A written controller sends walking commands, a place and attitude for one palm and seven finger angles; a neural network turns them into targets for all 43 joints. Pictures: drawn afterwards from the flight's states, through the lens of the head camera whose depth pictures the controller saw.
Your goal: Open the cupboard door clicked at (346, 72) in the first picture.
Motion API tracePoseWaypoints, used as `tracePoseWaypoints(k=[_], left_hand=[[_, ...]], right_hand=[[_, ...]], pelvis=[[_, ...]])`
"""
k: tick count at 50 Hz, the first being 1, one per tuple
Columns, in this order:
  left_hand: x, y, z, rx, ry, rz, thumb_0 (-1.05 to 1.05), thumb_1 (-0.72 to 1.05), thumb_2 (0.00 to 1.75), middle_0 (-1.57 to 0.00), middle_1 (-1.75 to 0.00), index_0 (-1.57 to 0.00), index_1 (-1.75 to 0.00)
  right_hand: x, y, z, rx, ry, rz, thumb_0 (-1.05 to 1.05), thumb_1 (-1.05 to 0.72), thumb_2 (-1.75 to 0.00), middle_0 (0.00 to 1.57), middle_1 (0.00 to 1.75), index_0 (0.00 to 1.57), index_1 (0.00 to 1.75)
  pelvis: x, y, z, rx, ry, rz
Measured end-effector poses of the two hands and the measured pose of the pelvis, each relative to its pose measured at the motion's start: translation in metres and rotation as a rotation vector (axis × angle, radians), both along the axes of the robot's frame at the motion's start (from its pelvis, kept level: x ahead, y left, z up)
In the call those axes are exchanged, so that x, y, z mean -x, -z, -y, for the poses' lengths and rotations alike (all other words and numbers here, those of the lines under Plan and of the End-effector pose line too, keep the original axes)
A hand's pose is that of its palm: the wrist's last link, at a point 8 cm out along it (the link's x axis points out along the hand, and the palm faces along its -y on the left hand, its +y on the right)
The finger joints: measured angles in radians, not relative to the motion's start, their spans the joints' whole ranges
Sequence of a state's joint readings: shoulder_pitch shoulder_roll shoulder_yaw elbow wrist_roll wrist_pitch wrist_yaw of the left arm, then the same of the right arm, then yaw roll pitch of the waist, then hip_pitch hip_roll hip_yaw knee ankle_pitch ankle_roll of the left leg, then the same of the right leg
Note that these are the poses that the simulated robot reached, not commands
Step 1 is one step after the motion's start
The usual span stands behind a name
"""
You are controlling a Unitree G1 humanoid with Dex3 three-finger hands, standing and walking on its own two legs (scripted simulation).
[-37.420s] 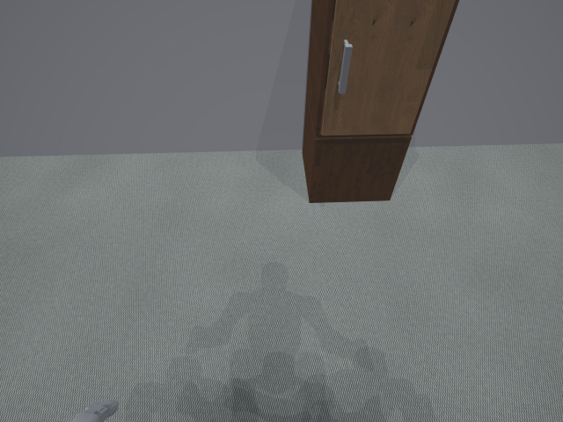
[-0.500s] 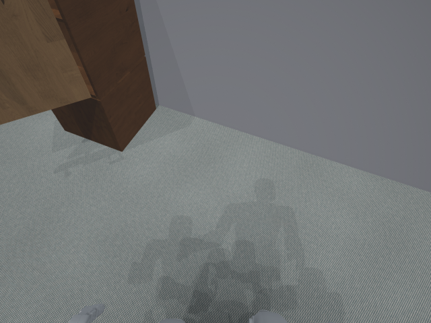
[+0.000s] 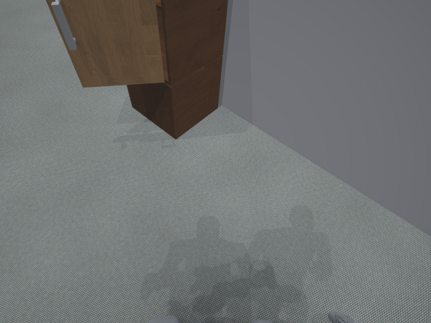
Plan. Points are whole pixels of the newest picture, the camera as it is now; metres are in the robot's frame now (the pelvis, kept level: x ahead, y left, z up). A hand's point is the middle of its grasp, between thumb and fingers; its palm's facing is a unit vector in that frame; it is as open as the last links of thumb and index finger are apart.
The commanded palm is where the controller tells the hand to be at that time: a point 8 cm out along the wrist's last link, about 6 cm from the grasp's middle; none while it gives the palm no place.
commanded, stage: turn to face it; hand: left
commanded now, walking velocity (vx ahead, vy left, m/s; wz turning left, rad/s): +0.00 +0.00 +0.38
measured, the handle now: (65, 24) +1.02 +0.61 -0.03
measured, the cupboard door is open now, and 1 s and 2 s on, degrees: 52 52 52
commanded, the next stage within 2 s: take the last steps up to it in 0.32 s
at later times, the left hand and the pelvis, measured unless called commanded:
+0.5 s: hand out of the picture +0.02 +0.15 -0.15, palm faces +0.24 -0.95 -0.22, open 7.4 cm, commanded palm none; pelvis +0.02 -0.04 +0.02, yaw +12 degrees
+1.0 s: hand (116, 294) +0.18 +0.21 -0.14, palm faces +0.28 -0.93 -0.23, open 7.4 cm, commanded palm none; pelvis +0.12 -0.01 +0.01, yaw +16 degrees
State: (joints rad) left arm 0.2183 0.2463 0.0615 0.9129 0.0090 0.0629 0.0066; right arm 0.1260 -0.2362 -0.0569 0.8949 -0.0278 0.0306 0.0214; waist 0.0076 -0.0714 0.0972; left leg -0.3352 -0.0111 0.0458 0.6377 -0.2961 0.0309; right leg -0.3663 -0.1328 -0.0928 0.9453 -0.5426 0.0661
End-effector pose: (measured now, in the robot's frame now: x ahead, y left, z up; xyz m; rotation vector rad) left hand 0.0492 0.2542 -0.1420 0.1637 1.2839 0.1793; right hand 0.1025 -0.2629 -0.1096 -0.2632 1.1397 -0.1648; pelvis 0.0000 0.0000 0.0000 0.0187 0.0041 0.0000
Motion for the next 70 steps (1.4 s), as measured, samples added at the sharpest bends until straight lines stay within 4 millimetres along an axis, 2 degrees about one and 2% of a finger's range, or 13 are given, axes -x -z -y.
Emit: tracePoseWaypoints(k=[8,14,19,26,31,34,40,46,51,55,61,65,70], left_hand=[[-0.004,-0.025,-0.002,-0.042,-0.069,0.051,0.01,0.91,0.90,-0.20,-0.30,-0.20,-0.30],[-0.001,-0.031,0.021,-0.091,-0.095,0.104,0.01,0.91,0.90,-0.20,-0.30,-0.20,-0.30],[0.020,-0.037,0.044,-0.065,-0.145,0.068,0.01,0.91,0.90,-0.20,-0.30,-0.20,-0.30],[0.051,-0.025,0.060,0.015,-0.219,0.006,0.01,0.91,0.90,-0.21,-0.30,-0.21,-0.30],[0.078,-0.001,0.049,0.067,-0.301,-0.050,0.01,0.91,0.90,-0.21,-0.30,-0.21,-0.30],[0.079,-0.001,0.037,0.070,-0.308,-0.093,0.01,0.91,0.90,-0.21,-0.30,-0.20,-0.30],[0.029,-0.020,0.012,0.040,-0.296,-0.013,0.01,0.91,0.90,-0.20,-0.30,-0.20,-0.30],[-0.051,-0.033,0.000,-0.003,-0.245,0.097,0.01,0.91,0.90,-0.20,-0.30,-0.20,-0.30],[-0.118,-0.030,0.000,-0.041,-0.204,0.193,0.01,0.91,0.90,-0.20,-0.30,-0.20,-0.30],[-0.127,-0.034,0.009,-0.035,-0.257,0.203,0.01,0.91,0.90,-0.20,-0.30,-0.20,-0.30],[-0.099,-0.036,0.010,-0.016,-0.359,0.068,-0.01,0.95,0.90,-0.21,-0.30,-0.21,-0.30],[-0.076,-0.034,0.005,0.018,-0.401,-0.049,0.00,0.95,0.90,-0.21,-0.30,-0.21,-0.30],[-0.056,-0.022,-0.008,0.071,-0.472,-0.175,0.00,0.93,0.90,-0.20,-0.30,-0.20,-0.30]], right_hand=[[-0.006,0.001,-0.006,-0.028,-0.074,-0.046,0.00,-0.91,-0.90,0.20,0.30,0.20,0.30],[-0.012,0.024,0.011,-0.084,-0.086,-0.072,0.00,-0.91,-0.90,0.20,0.30,0.21,0.30],[-0.022,0.019,0.019,-0.085,-0.109,-0.104,0.00,-0.91,-0.90,0.20,0.30,0.20,0.30],[-0.044,0.003,0.007,-0.058,-0.176,-0.105,0.00,-0.91,-0.90,0.20,0.30,0.20,0.30],[-0.063,0.003,-0.018,-0.025,-0.248,-0.070,0.00,-0.91,-0.90,0.20,0.30,0.20,0.30],[-0.062,-0.001,-0.028,-0.019,-0.255,-0.064,0.00,-0.91,-0.90,0.20,0.30,0.20,0.30],[-0.037,0.001,-0.039,-0.039,-0.239,-0.168,0.00,-0.91,-0.90,0.20,0.30,0.20,0.30],[-0.017,0.013,-0.038,-0.078,-0.193,-0.305,0.00,-0.91,-0.90,0.20,0.30,0.20,0.30],[-0.021,0.036,-0.028,-0.105,-0.151,-0.394,0.00,-0.91,-0.90,0.20,0.30,0.20,0.30],[-0.061,0.034,-0.025,-0.089,-0.180,-0.404,0.00,-0.91,-0.90,0.20,0.30,0.20,0.30],[-0.161,0.012,-0.045,-0.078,-0.239,-0.260,0.00,-0.92,-0.90,0.20,0.30,0.20,0.30],[-0.228,0.004,-0.078,-0.086,-0.295,-0.161,0.00,-0.92,-0.90,0.20,0.30,0.20,0.30],[-0.306,0.002,-0.138,-0.093,-0.379,-0.057,0.00,-0.92,-0.90,0.20,0.30,0.20,0.30]], pelvis=[[-0.002,-0.013,0.015,0.026,-0.074,-0.007],[-0.007,-0.003,0.040,0.004,-0.115,-0.003],[-0.011,-0.013,0.045,-0.006,-0.165,0.010],[-0.019,-0.019,0.041,-0.012,-0.211,0.002],[-0.026,-0.008,0.023,0.010,-0.250,-0.003],[-0.032,-0.010,0.016,0.012,-0.249,-0.002],[-0.057,-0.021,0.005,0.023,-0.280,-0.005],[-0.092,-0.020,0.003,0.009,-0.287,0.001],[-0.131,-0.002,0.009,-0.011,-0.291,0.012],[-0.152,-0.007,0.006,0.006,-0.334,0.033],[-0.189,-0.025,-0.008,-0.004,-0.342,0.008],[-0.214,-0.027,-0.029,-0.005,-0.342,-0.003],[-0.247,-0.019,-0.069,0.006,-0.344,-0.002]])
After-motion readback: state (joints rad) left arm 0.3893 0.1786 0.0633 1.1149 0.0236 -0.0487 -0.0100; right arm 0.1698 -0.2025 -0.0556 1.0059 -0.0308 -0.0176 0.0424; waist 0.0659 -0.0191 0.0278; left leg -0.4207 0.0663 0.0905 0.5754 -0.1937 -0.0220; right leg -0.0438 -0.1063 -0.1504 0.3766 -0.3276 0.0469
